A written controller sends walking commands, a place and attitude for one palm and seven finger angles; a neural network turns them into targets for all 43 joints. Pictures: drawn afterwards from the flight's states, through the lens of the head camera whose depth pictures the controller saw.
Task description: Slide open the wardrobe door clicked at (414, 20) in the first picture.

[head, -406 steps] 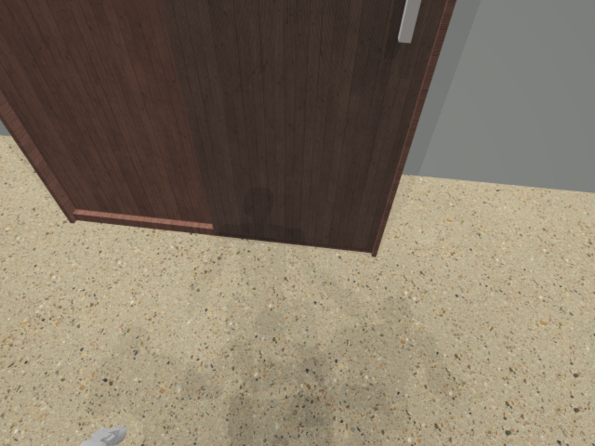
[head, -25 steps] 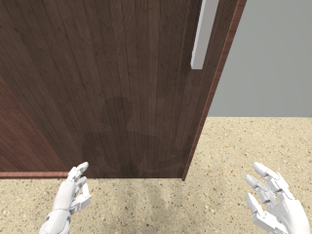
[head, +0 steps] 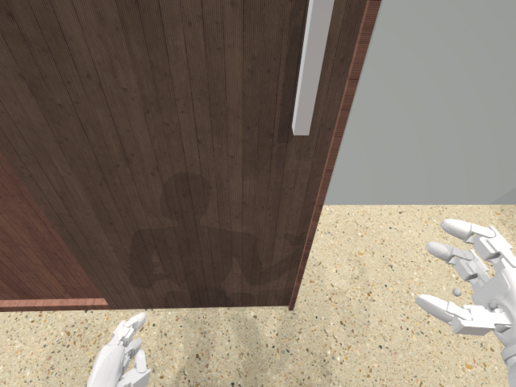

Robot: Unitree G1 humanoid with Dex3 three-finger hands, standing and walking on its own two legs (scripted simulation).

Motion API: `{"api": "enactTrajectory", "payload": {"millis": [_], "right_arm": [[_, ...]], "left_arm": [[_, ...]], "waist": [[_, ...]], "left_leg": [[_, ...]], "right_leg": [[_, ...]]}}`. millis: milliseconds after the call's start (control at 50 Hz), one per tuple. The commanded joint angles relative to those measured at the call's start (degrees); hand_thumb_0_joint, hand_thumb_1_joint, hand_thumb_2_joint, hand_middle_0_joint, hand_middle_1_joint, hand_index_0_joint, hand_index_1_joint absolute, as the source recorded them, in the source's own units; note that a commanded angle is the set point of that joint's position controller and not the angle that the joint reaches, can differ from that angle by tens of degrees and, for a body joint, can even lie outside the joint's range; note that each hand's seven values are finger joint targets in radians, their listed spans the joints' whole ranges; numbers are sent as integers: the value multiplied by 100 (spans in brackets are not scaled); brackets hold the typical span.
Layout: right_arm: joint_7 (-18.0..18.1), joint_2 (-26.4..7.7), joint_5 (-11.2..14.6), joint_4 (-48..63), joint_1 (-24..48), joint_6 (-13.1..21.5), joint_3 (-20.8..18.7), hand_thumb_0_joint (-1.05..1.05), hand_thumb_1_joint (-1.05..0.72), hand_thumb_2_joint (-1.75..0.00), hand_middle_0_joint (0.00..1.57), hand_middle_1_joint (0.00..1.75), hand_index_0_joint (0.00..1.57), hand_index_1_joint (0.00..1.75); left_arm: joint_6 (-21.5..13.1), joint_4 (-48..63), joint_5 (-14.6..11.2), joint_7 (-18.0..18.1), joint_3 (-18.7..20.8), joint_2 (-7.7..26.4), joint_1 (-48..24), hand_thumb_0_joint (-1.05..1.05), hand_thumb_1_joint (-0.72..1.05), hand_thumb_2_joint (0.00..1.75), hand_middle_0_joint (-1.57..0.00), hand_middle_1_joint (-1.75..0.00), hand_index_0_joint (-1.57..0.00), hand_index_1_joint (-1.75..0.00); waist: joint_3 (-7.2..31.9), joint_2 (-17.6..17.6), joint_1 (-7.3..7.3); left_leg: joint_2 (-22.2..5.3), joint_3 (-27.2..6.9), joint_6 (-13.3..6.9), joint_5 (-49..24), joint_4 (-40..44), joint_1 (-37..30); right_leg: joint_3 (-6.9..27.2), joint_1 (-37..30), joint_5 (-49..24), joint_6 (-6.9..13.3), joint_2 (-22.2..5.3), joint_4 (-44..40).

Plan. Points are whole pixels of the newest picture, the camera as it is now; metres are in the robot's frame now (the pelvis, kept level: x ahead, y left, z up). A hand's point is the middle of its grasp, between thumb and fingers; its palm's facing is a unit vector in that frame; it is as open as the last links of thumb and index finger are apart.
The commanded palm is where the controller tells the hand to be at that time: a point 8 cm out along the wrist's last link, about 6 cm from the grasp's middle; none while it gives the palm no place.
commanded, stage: raise the hand with hooked fingers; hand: right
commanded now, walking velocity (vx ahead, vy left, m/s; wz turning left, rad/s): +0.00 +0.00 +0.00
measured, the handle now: (308, 58) +0.54 -0.05 +0.27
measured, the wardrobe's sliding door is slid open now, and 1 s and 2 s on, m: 0.00 0.00 0.00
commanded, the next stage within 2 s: move the hooked fingers beside the handle in 1.20 s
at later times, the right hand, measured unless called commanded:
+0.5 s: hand out of the picture +0.24 -0.29 +0.23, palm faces +0.04 +0.99 -0.13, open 13.8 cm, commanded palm +0.21 -0.33 +0.24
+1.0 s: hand out of the picture +0.26 -0.29 +0.26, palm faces +0.01 +0.99 -0.13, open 14.0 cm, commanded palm +0.22 -0.33 +0.28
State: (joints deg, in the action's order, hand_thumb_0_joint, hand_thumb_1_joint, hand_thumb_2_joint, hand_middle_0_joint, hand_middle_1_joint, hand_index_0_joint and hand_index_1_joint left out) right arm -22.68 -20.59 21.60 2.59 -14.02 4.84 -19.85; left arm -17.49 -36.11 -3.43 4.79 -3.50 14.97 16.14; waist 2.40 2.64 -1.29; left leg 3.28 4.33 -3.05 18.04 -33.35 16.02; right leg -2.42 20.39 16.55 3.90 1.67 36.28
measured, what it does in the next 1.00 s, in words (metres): stands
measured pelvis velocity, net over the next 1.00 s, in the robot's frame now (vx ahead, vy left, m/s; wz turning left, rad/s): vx -0.01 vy -0.01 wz -0.03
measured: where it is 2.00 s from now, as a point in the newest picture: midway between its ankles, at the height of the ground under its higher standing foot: outside the picture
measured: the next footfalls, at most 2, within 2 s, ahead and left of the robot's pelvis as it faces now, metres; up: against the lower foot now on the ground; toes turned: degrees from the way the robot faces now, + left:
none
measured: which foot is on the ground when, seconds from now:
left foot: down 0.00-1.00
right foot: down 0.00-1.00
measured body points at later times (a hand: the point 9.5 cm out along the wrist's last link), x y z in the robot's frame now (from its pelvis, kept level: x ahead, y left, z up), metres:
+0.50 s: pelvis -0.01 -0.01 +0.01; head -0.04 +0.00 +0.46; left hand +0.22 +0.17 -0.04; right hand +0.23 -0.35 +0.24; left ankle +0.00 +0.08 -0.73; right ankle +0.03 -0.07 -0.73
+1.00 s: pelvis -0.01 -0.01 +0.01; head -0.04 +0.01 +0.46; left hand +0.21 +0.20 -0.05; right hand +0.25 -0.35 +0.27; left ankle +0.00 +0.08 -0.73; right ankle +0.03 -0.07 -0.73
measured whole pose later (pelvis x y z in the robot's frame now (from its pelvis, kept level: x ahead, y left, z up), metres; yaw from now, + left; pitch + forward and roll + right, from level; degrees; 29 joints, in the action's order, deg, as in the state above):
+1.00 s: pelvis -0.01 -0.01 +0.01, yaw -2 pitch -4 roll +1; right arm -30.8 -34.7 19.9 -3.0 16.4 -25.0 -28.4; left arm -8.3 -34.1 -6.2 3.4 -6.5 16.8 9.5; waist 1.3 3.7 -4.1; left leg 2.0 5.1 -2.6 14.2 -26.2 8.5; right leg -1.4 12.6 11.6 4.4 3.4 27.9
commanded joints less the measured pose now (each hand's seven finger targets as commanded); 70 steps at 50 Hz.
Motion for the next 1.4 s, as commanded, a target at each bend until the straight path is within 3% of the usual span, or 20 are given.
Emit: {"api": "enactTrajectory", "payload": {"millis": [0, 60, 160, 280, 400, 460, 540, 560, 680, 760, 780, 960, 1140, 1160, 1180, 1220, 1280, 1320, 1360, 1380], "right_arm": [[-9, -1369, 68, 1512, 1221, 75, -712, 0, 17, -44, 28, 99, 28, 99], [-10, -1548, 96, 1489, 1525, -130, -881, 0, 24, -41, 28, 103, 28, 103], [-111, -1641, 54, 1416, 2206, -591, -839, 0, 36, -36, 29, 111, 29, 111], [-307, -2022, 38, 1295, 3053, -1215, -1016, 0, 50, -30, 30, 120, 30, 120], [-461, -2392, 20, 1313, 3938, -1662, -1156, 0, 50, -30, 30, 120, 30, 120], [-552, -2607, 16, 908, 4048, -1917, -1283, 0, 50, -30, 30, 120, 30, 120], [-669, -2796, -58, 677, 4761, -2237, -1207, 0, 50, -30, 30, 120, 30, 120], [-680, -2895, -37, 560, 4755, -2305, -1280, 0, 50, -30, 30, 120, 30, 120], [-780, -3423, -110, 591, 5564, -2525, -1486, 0, 50, -30, 30, 120, 30, 120], [-972, -2993, -47, -286, 4748, -2754, -1264, 0, 50, -30, 30, 120, 30, 120], [-1010, -3025, -63, -263, 4798, -2812, -1231, 0, 50, -30, 30, 120, 30, 120], [-685, -3521, -28, 853, 5171, -2454, -1723, 0, 50, -30, 30, 120, 30, 120], [-731, -3140, -83, 385, 5106, -2706, -1373, 0, 50, -30, 30, 120, 30, 120], [-756, -3099, -48, 401, 4996, -2691, -1357, 0, 50, -30, 30, 120, 30, 120], [-781, -3202, -34, 488, 5016, -2675, -1460, 0, 50, -30, 30, 120, 30, 120], [-798, -3219, -52, 682, 5158, -2641, -1419, 0, 50, -30, 30, 120, 30, 120], [-793, -3334, 4, 610, 5012, -2609, -1602, 0, 50, -30, 30, 120, 30, 120], [-801, -3016, 15, 467, 5192, -2619, -1320, 0, 50, -30, 30, 120, 30, 120], [-759, -3011, -9, 397, 5119, -2640, -1280, 0, 50, -30, 30, 120, 30, 120], [-732, -2839, -44, 537, 5446, -2635, -1077, 0, 50, -30, 30, 120, 30, 120]], "left_arm": [[-437, 1023, -7, 90, 250, 692, -944, 0, 90, 90, -20, -30, -20, -30], [-382, 994, -10, 117, 224, 693, -1005, 0, 90, 90, -20, -30, -20, -30], [-224, 985, -48, 130, 139, 671, -1118, 0, 90, 90, -20, -30, -20, -30], [56, 1042, -95, 109, 54, 656, -1303, 0, 90, 90, -20, -30, -20, -30], [282, 1104, -131, 59, -38, 616, -1521, 0, 90, 90, -20, -30, -20, -30], [376, 1090, -141, 40, -53, 652, -1556, 0, 90, 90, -20, -30, -20, -30], [471, 1096, -196, 30, -78, 694, -1664, 0, 90, 90, -20, -30, -20, -30], [493, 1117, -191, 13, -88, 682, -1718, 0, 90, 90, -20, -30, -20, -30], [522, 1160, -243, -11, -100, 735, -1840, 0, 90, 90, -20, -30, -20, -30], [586, 1141, -277, -99, -57, 806, -1694, 0, 90, 90, -20, -30, -20, -30], [610, 1156, -290, -114, -57, 832, -1709, 0, 90, 90, -20, -30, -20, -30], [540, 1268, -242, -76, -51, 725, -1831, 0, 90, 90, -20, -30, -20, -30], [588, 1194, -287, -37, -47, 775, -1726, 0, 90, 90, -20, -30, -20, -30], [603, 1190, -292, -57, -36, 774, -1743, 0, 90, 90, -20, -30, -20, -30], [603, 1195, -293, -60, -34, 789, -1736, 0, 90, 90, -20, -30, -20, -30], [612, 1235, -297, -58, -57, 759, -1754, 0, 90, 90, -20, -30, -20, -30], [623, 1216, -276, -70, -54, 767, -1745, 0, 90, 90, -20, -30, -20, -30], [616, 1181, -288, -72, -67, 752, -1745, 0, 90, 90, -20, -30, -20, -30], [635, 1173, -296, -87, -50, 752, -1737, 0, 90, 90, -20, -30, -20, -30], [629, 1163, -306, -79, -58, 745, -1766, 0, 90, 90, -20, -30, -20, -30]], "waist": [[762, 237, -161], [579, 102, -207], [445, 352, -223], [529, 252, -216], [708, 534, -247], [669, 273, -295], [592, 437, -229], [578, 291, -288], [977, 486, -318], [637, -89, -314], [605, 17, -284], [1025, 438, -360], [874, 440, -237], [877, 141, -248], [1003, 87, -245], [1110, 446, -251], [1055, 233, -282], [968, 264, -213], [963, 46, -256], [949, 226, -184]], "left_leg": [[-273, -283, 170, -999, 688, -145], [-236, -285, 140, -903, 830, -180], [-207, -225, 75, -811, 987, -239], [-227, -240, 43, -876, 1152, -399], [-223, -217, -8, -958, 1237, -472], [-220, -252, -8, -863, 1328, -497], [-257, -248, -1, -652, 1313, -326], [-288, -333, -20, -610, 1369, -412], [-353, -383, -26, -576, 1339, -557], [-326, -351, 6, -698, 1293, -375], [-363, -416, 35, -620, 1288, -268], [-403, -626, 30, -537, 1314, -553], [-377, -489, 86, -815, 1237, -359], [-411, -587, 135, -941, 1256, -461], [-416, -601, 158, -1077, 1223, -520], [-367, -471, 97, -1118, 1176, -480], [-372, -506, 117, -1274, 1193, -536], [-367, -467, 110, -1338, 1166, -415], [-365, -469, 117, -1294, 1183, -426], [-367, -443, 95, -1272, 1166, -322]], "right_leg": [[694, -983, -1022, -176, -273, -843], [781, -1123, -939, -211, -287, -1008], [908, -1399, -800, -290, -293, -1307], [970, -1589, -815, -304, -255, -1467], [1008, -1840, -984, -355, -224, -1536], [1012, -1768, -866, -315, -207, -1568], [1073, -1748, -553, -302, -187, -1643], [1038, -1635, -546, -272, -176, -1581], [1028, -1716, -617, -229, -126, -1520], [1021, -1477, -724, -220, -162, -1455], [988, -1406, -627, -197, -155, -1415], [912, -1510, -751, -166, -143, -1208], [924, -1567, -882, -170, -143, -1229], [910, -1512, -1008, -157, -169, -1143], [908, -1523, -1080, -136, -152, -1119], [915, -1699, -1144, -165, -132, -1179], [901, -1625, -1246, -139, -124, -1143], [917, -1676, -1269, -160, -127, -1148], [920, -1636, -1277, -162, -147, -1145], [921, -1717, -1240, -166, -136, -1167]]}}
